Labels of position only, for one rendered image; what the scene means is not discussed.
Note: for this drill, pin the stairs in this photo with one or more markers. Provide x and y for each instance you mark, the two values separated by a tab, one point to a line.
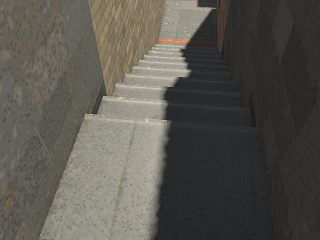
179	112

